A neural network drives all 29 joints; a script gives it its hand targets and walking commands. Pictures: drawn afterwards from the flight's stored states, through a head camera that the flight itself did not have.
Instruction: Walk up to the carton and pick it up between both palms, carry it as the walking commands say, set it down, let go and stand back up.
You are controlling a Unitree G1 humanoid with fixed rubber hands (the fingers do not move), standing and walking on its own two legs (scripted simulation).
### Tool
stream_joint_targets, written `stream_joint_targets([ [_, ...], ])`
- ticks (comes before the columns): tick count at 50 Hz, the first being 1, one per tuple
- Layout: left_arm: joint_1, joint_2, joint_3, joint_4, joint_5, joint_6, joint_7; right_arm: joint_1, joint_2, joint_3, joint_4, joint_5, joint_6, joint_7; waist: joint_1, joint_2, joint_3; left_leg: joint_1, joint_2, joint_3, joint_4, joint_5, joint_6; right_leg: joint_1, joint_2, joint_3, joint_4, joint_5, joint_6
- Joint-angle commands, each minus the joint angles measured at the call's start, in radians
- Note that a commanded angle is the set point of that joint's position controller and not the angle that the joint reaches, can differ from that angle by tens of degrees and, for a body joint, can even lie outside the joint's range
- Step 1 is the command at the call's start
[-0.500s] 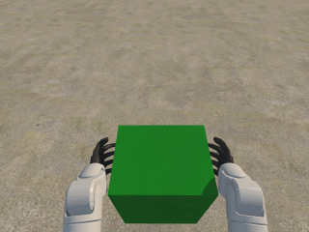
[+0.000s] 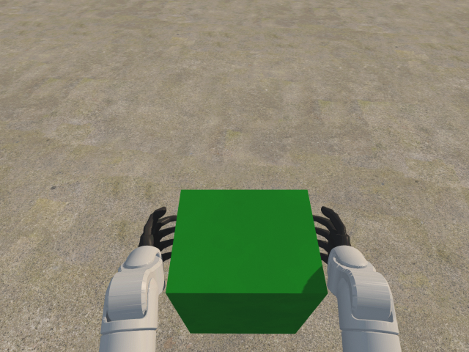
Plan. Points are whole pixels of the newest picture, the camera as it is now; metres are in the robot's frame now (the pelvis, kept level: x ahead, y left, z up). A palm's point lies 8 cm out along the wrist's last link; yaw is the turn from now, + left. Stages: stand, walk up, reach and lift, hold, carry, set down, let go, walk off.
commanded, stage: carry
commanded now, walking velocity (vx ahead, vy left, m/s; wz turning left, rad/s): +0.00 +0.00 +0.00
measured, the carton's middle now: (243, 268) +0.28 +0.00 -0.03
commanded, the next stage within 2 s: hold in 0.44 s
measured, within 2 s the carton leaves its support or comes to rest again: neither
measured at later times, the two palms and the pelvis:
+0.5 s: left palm (157, 253) +0.28 +0.15 +0.04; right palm (337, 256) +0.27 -0.16 +0.04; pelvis +0.01 +0.00 +0.00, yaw -2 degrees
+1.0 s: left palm (150, 255) +0.29 +0.17 +0.01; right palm (321, 265) +0.27 -0.13 +0.01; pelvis -0.02 +0.04 +0.00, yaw -10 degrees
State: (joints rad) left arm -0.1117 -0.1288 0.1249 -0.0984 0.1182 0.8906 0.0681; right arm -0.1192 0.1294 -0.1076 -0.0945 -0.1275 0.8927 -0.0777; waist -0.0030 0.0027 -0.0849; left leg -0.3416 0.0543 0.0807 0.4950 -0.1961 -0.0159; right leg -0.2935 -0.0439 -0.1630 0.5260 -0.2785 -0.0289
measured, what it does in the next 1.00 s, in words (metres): stands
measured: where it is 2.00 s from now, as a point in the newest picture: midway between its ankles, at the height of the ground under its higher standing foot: outside the picture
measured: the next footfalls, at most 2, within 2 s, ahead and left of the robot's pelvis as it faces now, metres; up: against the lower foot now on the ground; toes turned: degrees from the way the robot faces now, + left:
none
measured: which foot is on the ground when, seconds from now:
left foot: down 0.00-1.00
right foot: down 0.00-1.00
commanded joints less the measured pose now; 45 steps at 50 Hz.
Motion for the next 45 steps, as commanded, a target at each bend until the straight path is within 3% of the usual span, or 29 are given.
stream_joint_targets([
  [1, -0.411, -0.659, -0.493, -0.118, -0.188, -0.047, -0.124, -0.397, 0.678, 0.500, -0.111, 0.191, -0.044, 0.129, 0.001, -0.006, -0.257, 0.110, 0.084, -0.079, -0.043, 0.176, 0.033, 0.095, -0.114, 0.119, -0.089, 0.204, 0.016],
  [22, -0.404, -0.643, -0.485, -0.086, -0.178, -0.095, -0.131, -0.391, 0.658, 0.492, -0.078, 0.179, -0.093, 0.137, 0.001, -0.005, -0.255, 0.112, 0.086, -0.071, -0.040, 0.181, 0.029, 0.112, -0.112, 0.120, -0.084, 0.231, 0.016],
  [23, -0.199, -0.449, -0.388, 0.147, -0.069, -0.079, -0.129, -0.163, 0.465, 0.386, 0.181, 0.107, -0.094, 0.138, -0.047, -0.021, -0.014, 0.318, -0.131, -0.141, -0.078, 0.208, 0.055, 0.150, 0.077, 0.248, -0.164, 0.428, 0.027],
  [25, -0.290, -0.459, -0.470, 0.017, -0.113, -0.152, -0.144, -0.260, 0.508, 0.434, 0.056, 0.126, -0.176, 0.134, -0.043, -0.068, -0.102, 0.311, -0.122, -0.166, -0.073, 0.291, 0.060, 0.222, 0.067, 0.258, -0.142, 0.520, 0.027],
  [27, -0.311, -0.500, -0.500, -0.094, -0.131, -0.189, -0.158, -0.316, 0.593, 0.523, -0.071, 0.173, -0.211, 0.138, -0.002, -0.050, -0.239, 0.281, -0.141, -0.165, -0.083, 0.357, 0.058, 0.351, 0.053, 0.286, -0.115, 0.720, 0.041],
  [28, -0.315, -0.505, -0.497, -0.112, -0.133, -0.189, -0.162, -0.329, 0.605, 0.540, -0.086, 0.179, -0.213, 0.141, 0.021, -0.054, -0.274, 0.253, -0.149, -0.170, -0.091, 0.359, 0.053, 0.410, 0.057, 0.288, -0.115, 0.718, 0.040],
  [29, -0.179, -0.495, -0.474, -0.172, -0.139, -0.218, -0.159, -0.282, 0.684, 0.667, -0.098, 0.217, -0.211, 0.154, 0.145, -0.032, -0.311, 0.228, -0.157, -0.175, -0.109, 0.379, 0.065, 0.486, 0.074, 0.284, -0.103, 0.723, 0.034],
  [30, -0.185, -0.480, -0.445, -0.142, -0.121, -0.214, -0.160, -0.292, 0.643, 0.631, -0.080, 0.197, -0.215, 0.153, 0.137, -0.014, -0.245, 0.168, -0.165, -0.166, -0.126, 0.333, 0.062, 0.477, 0.076, 0.277, -0.115, 0.680, 0.034],
  [32, -0.203, -0.442, -0.414, -0.063, -0.092, -0.210, -0.166, -0.290, 0.592, 0.574, -0.012, 0.160, -0.221, 0.157, 0.139, -0.024, -0.130, 0.182, -0.153, -0.152, -0.146, 0.210, 0.059, 0.399, 0.092, 0.259, -0.158, 0.416, 0.035],
  [33, -0.232, -0.435, -0.418, -0.055, -0.094, -0.214, -0.168, -0.294, 0.576, 0.550, 0.016, 0.148, -0.229, 0.159, 0.125, -0.012, -0.092, 0.190, -0.151, -0.146, -0.148, 0.180, 0.053, 0.364, 0.099, 0.249, -0.167, 0.341, 0.032],
  [36, -0.346, -0.453, -0.396, 0.020, -0.090, -0.231, -0.184, -0.389, 0.600, 0.503, 0.108, 0.125, -0.257, 0.167, 0.128, -0.004, -0.048, 0.189, -0.138, -0.121, -0.133, 0.031, 0.051, 0.295, 0.099, 0.251, -0.181, 0.113, 0.021],
  [38, -0.452, -0.526, -0.395, 0.112, -0.094, -0.248, -0.206, -0.467, 0.644, 0.458, 0.200, 0.100, -0.282, 0.182, 0.105, -0.005, -0.011, 0.184, -0.126, -0.121, -0.121, -0.077, 0.051, 0.249, 0.101, 0.248, -0.164, -0.017, 0.008],
  [41, -0.620, -0.704, -0.421, 0.245, -0.103, -0.275, -0.250, -0.607, 0.761, 0.400, 0.344, 0.074, -0.328, 0.228, 0.068, 0.026, -0.019, 0.192, -0.113, -0.139, -0.108, -0.146, 0.043, 0.192, 0.115, 0.234, -0.116, -0.081, -0.013],
  [45, -0.743, -0.906, -0.367, 0.430, -0.066, -0.306, -0.294, -0.724, 0.873, 0.307, 0.513, 0.031, -0.375, 0.299, 0.033, 0.073, -0.051, 0.153, -0.109, -0.186, -0.126, -0.173, 0.032, 0.181, 0.138, 0.225, -0.056, -0.023, -0.016],
])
